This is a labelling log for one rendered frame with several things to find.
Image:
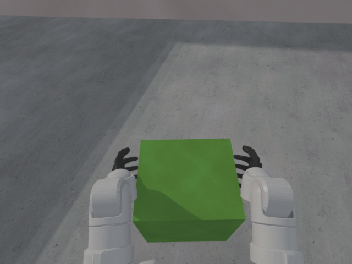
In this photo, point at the carton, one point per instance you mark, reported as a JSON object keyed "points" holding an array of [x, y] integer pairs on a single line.
{"points": [[187, 190]]}

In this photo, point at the right robot forearm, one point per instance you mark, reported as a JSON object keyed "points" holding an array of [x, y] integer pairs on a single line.
{"points": [[274, 238]]}

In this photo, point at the left robot forearm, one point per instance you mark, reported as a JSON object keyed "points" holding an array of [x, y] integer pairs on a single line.
{"points": [[109, 218]]}

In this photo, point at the robot left hand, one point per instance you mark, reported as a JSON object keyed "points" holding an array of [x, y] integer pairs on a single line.
{"points": [[120, 162]]}

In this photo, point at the robot right hand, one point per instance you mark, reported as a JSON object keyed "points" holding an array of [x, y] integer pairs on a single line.
{"points": [[253, 160]]}

